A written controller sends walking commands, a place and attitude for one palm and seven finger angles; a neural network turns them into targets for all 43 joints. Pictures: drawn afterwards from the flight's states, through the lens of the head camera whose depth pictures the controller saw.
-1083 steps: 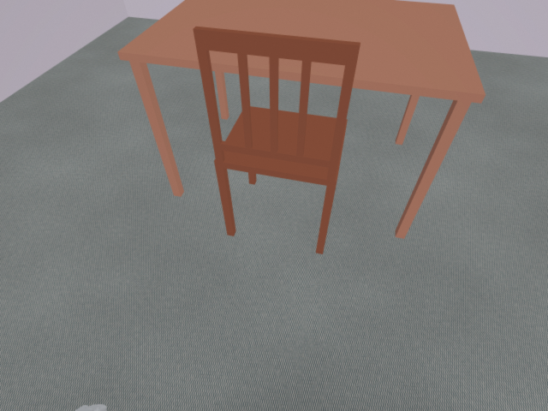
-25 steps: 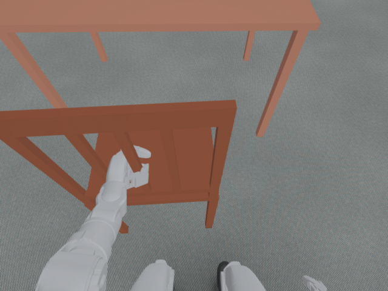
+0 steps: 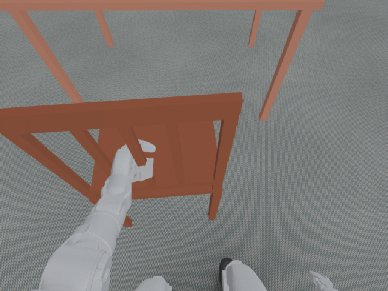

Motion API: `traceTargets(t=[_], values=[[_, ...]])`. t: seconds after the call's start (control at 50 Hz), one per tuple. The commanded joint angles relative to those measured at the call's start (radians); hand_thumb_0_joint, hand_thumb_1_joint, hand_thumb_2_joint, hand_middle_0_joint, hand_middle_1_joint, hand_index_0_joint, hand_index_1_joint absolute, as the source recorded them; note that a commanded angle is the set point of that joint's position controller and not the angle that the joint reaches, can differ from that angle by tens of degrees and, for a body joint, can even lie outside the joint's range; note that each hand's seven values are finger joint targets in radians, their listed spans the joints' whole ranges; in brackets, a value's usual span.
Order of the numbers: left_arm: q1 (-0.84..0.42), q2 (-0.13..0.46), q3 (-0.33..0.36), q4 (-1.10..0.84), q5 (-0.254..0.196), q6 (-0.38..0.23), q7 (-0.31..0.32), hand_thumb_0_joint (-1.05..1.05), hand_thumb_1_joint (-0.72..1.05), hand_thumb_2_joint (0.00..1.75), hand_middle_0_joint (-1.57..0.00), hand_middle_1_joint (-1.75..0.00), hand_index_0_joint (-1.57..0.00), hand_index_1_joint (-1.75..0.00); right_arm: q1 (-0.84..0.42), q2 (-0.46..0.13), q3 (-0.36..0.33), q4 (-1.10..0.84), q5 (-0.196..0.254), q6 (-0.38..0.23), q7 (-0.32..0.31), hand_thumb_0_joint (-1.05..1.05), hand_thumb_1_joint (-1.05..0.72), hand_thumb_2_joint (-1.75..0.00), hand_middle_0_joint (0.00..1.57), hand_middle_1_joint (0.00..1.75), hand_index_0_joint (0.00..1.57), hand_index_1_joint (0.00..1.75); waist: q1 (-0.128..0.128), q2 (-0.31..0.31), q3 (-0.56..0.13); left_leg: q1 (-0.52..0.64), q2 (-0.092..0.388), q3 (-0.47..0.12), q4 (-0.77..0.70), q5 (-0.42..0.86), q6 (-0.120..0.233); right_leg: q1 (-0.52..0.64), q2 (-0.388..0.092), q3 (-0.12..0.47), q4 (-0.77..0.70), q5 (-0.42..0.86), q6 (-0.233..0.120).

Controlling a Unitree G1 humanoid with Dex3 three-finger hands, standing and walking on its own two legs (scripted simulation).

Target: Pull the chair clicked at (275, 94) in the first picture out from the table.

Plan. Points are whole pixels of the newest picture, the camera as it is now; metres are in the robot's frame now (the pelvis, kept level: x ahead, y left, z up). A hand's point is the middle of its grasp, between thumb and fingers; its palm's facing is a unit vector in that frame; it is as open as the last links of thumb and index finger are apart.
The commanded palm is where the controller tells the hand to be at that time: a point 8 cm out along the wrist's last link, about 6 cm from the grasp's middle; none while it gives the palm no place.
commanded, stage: step backward, pulling the chair out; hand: left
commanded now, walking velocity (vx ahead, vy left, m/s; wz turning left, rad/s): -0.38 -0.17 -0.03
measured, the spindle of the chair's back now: (141, 160) +0.40 +0.13 -0.06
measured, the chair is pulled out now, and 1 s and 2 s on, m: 0.46 0.61 0.61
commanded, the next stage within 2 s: stop walking, hand still on the chair in 0.16 s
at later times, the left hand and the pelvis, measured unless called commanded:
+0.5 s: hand (142, 217) +0.26 +0.11 -0.05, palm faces -0.04 -0.99 -0.16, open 5.4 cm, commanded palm +0.25 +0.16 -0.04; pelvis -0.08 +0.01 +0.00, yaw -2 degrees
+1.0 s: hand (138, 231) +0.24 +0.12 -0.05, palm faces -0.06 -0.98 -0.16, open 5.4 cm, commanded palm +0.22 +0.17 -0.04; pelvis -0.04 +0.01 +0.01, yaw -3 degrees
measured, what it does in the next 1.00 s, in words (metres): steps on the spot: left foot, then right foot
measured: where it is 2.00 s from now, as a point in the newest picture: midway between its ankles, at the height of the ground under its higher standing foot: outside the picture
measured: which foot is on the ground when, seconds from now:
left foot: up 0.00-0.00, down 0.02-1.00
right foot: down 0.00-0.06, up 0.08-0.18, down 0.20-1.00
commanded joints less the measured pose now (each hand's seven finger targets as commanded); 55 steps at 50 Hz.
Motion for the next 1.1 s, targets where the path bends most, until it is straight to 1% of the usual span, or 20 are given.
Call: traceTargets(t=[0.0,0.04,0.06,0.08,0.12,0.16,0.18,0.22,0.24,0.26,0.28,0.32,0.36,0.4,0.44,0.52,0.62,0.84,1.02,1.08], values=[[-0.252,0.141,-0.028,-0.221,0.001,-0.042,-0.001,0.0,0.9,0.9,-0.5,-1.45,-0.5,-1.45,0.082,-0.14,-0.061,-0.109,-0.004,-0.01,-0.031,0.0,-0.9,-0.9,0.2,0.3,0.2,0.3,0.047,-0.044,-0.497,0.171,0.182,-0.077,-0.251,0.478,0.066,0.298,-0.088,0.061,0.008,0.28,-0.015],[-0.325,0.101,-0.06,-0.292,0.007,-0.055,-0.015,0.0,0.9,0.9,-0.5,-1.45,-0.5,-1.45,0.044,-0.111,-0.049,-0.145,-0.022,0.007,-0.015,0.0,-0.9,-0.9,0.2,0.3,0.2,0.3,0.047,0.241,-0.464,0.146,0.291,-0.178,-0.251,0.652,0.141,0.217,-0.013,0.004,0.202,-0.068,0.003],[-0.335,0.099,-0.057,-0.286,0.012,-0.055,-0.016,0.0,0.9,0.9,-0.5,-1.45,-0.5,-1.45,0.038,-0.103,-0.044,-0.145,-0.028,0.009,-0.004,0.0,-0.9,-0.9,0.2,0.3,0.2,0.3,0.054,0.269,-0.431,0.138,0.319,-0.194,-0.254,0.689,0.167,0.173,0.003,0.007,0.256,-0.279,-0.006],[-0.31,0.091,-0.047,-0.264,0.01,-0.055,-0.013,0.0,0.9,0.9,-0.5,-1.45,-0.5,-1.45,0.059,-0.103,-0.052,-0.14,-0.027,0.01,0.007,0.0,-0.9,-0.9,0.2,0.3,0.2,0.3,0.06,0.236,-0.398,0.186,0.324,-0.194,-0.208,0.779,0.181,0.133,0.01,0.012,0.227,-0.314,-0.017],[-0.305,0.111,-0.046,-0.229,0.008,-0.059,-0.017,0.0,0.9,0.9,-0.5,-1.45,-0.5,-1.45,0.122,-0.122,-0.063,-0.117,-0.017,0.006,0.024,0.0,-0.9,-0.9,0.2,0.3,0.2,0.3,0.046,0.137,-0.434,0.357,0.301,-0.174,-0.099,0.966,0.151,0.141,0.021,0.014,0.029,-0.161,-0.019],[-0.319,0.103,-0.059,-0.211,0.024,-0.068,-0.024,0.0,0.9,0.9,-0.5,-1.45,-0.5,-1.45,0.123,-0.119,-0.059,-0.112,-0.012,0.006,0.033,0.0,-0.9,-0.9,0.2,0.3,0.2,0.3,0.038,0.146,-0.437,0.327,0.249,-0.119,-0.051,0.869,0.106,0.234,-0.001,0.027,-0.115,0.068,-0.022],[-0.324,0.124,-0.047,-0.203,0.033,-0.076,-0.022,0.0,0.9,0.9,-0.5,-1.45,-0.5,-1.45,0.111,-0.115,-0.056,-0.113,-0.011,0.005,0.031,0.0,-0.9,-0.9,0.2,0.3,0.2,0.3,0.037,0.135,-0.442,0.26,0.222,-0.079,-0.035,0.766,0.078,0.29,-0.04,0.05,-0.132,0.261,-0.032],[-0.29,0.216,0.004,-0.157,0.016,-0.062,-0.009,0.0,0.9,0.9,-0.5,-1.45,-0.5,-1.45,0.126,-0.123,-0.07,-0.103,0.013,0.007,0.008,0.0,-0.9,-0.9,0.2,0.3,0.2,0.3,0.034,-0.127,-0.502,0.109,0.119,0.009,0.036,0.368,0.009,0.411,-0.173,0.178,-0.107,0.465,-0.09],[-0.282,0.223,0.009,-0.134,0.013,-0.056,-0.006,0.0,0.9,0.9,-0.5,-1.45,-0.5,-1.45,0.092,-0.117,-0.067,-0.108,0.015,0.005,0.002,0.0,-0.9,-0.9,0.2,0.3,0.2,0.3,0.047,-0.165,-0.503,0.039,0.07,0.001,0.101,0.067,-0.002,0.42,-0.25,0.244,-0.117,0.544,-0.137],[-0.244,0.23,0.015,-0.316,0.007,-0.065,-0.007,0.0,0.9,0.9,-0.5,-1.45,-0.5,-1.45,0.057,-0.09,-0.056,-0.176,0.011,0.008,0.004,0.0,-0.9,-0.9,0.2,0.3,0.2,0.3,0.068,-0.116,-0.507,0.017,0.039,-0.022,0.127,-0.081,0.007,0.421,-0.284,0.251,-0.127,0.461,-0.151],[-0.226,0.217,0.018,-0.323,0.008,-0.055,-0.001,0.0,0.9,0.9,-0.5,-1.45,-0.5,-1.45,0.037,-0.079,-0.038,-0.176,0.01,0.006,0.0,0.0,-0.9,-0.9,0.2,0.3,0.2,0.3,0.066,-0.121,-0.49,0.017,0.042,-0.036,0.097,-0.085,0.017,0.403,-0.284,0.23,-0.12,0.357,-0.154],[-0.171,0.209,0.022,-0.35,0.001,-0.021,0.006,0.0,0.9,0.9,-0.5,-1.45,-0.5,-1.45,0.029,-0.082,-0.02,-0.171,0.004,0.009,-0.008,0.0,-0.9,-0.9,0.2,0.3,0.2,0.3,0.056,-0.085,-0.492,0.093,0.045,-0.018,-0.079,0.028,0.033,0.393,-0.222,0.169,-0.094,0.216,-0.114],[-0.159,0.171,0.003,-0.402,-0.005,-0.009,0.009,0.0,0.9,0.9,-0.5,-1.45,-0.5,-1.45,0.03,-0.091,-0.024,-0.189,-0.002,0.008,-0.018,0.0,-0.9,-0.9,0.2,0.3,0.2,0.3,0.063,-0.05,-0.478,0.171,0.095,-0.048,-0.208,0.228,0.069,0.349,-0.106,0.096,-0.059,0.021,-0.044],[-0.129,0.115,-0.04,-0.371,0.0,0.0,0.0,0.0,0.9,0.9,-0.5,-1.45,-0.5,-1.45,0.014,-0.076,-0.017,-0.204,0.0,0.012,-0.013,0.0,-0.9,-0.9,0.2,0.3,0.2,0.3,0.067,0.068,-0.412,0.104,0.134,-0.091,-0.247,0.062,0.101,0.289,-0.04,0.061,-0.071,-0.278,-0.014],[-0.103,0.111,-0.044,-0.365,0.011,0.009,0.003,0.0,0.9,0.9,-0.5,-1.45,-0.5,-1.45,0.025,-0.078,-0.015,-0.201,-0.001,0.011,-0.012,0.0,-0.9,-0.9,0.2,0.3,0.2,0.3,0.071,0.065,-0.346,0.039,0.126,-0.1,-0.29,-0.072,0.114,0.289,-0.014,0.049,-0.061,-0.328,-0.012],[-0.061,0.11,-0.051,-0.376,0.018,0.003,-0.001,0.0,0.9,0.9,-0.5,-1.45,-0.5,-1.45,0.039,-0.081,-0.027,-0.187,-0.008,-0.001,-0.007,0.0,-0.9,-0.9,0.2,0.3,0.2,0.3,0.059,-0.037,-0.327,0.106,0.062,-0.03,-0.232,-0.037,0.089,0.248,-0.043,0.108,-0.173,-0.345,-0.029],[0.031,0.091,-0.065,-0.4,0.023,-0.009,0.0,0.0,0.9,0.9,-0.5,-1.45,-0.5,-1.45,0.021,-0.069,-0.021,-0.174,-0.011,-0.018,-0.008,0.0,-0.9,-0.9,0.2,0.3,0.2,0.3,0.064,-0.01,-0.258,0.124,0.093,-0.055,-0.291,0.068,0.09,0.224,-0.028,0.085,-0.163,-0.227,-0.03],[0.196,0.077,-0.076,-0.48,0.028,-0.007,0.008,0.0,0.9,0.9,-0.5,-1.45,-0.5,-1.45,-0.003,-0.062,-0.027,-0.18,-0.013,-0.021,-0.006,0.0,-0.9,-0.9,0.2,0.3,0.2,0.3,0.069,-0.027,-0.328,0.229,0.094,-0.005,-0.247,0.362,0.063,0.324,-0.055,0.089,-0.129,0.153,-0.044],[0.246,0.071,-0.094,-0.545,0.024,0.008,0.008,0.0,0.9,0.9,-0.5,-1.45,-0.5,-1.45,-0.024,-0.061,-0.025,-0.205,-0.012,0.005,-0.007,0.0,-0.9,-0.9,0.2,0.3,0.2,0.3,0.063,0.001,-0.336,0.241,0.092,0.001,-0.251,0.408,0.058,0.35,-0.066,0.078,-0.128,0.222,-0.048],[0.261,0.063,-0.094,-0.55,0.025,0.013,0.009,0.0,0.9,0.9,-0.5,-1.45,-0.5,-1.45,-0.031,-0.056,-0.024,-0.214,-0.014,0.014,-0.005,0.0,-0.9,-0.9,0.2,0.3,0.2,0.3,0.066,-0.043,-0.352,0.25,0.092,0.003,-0.241,0.417,0.055,0.368,-0.072,0.078,-0.125,0.258,-0.051]])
